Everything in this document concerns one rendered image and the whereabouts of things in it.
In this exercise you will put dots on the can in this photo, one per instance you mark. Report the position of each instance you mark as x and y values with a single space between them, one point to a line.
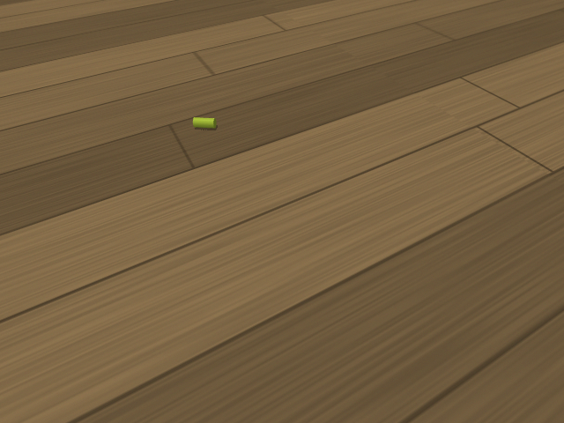
200 122

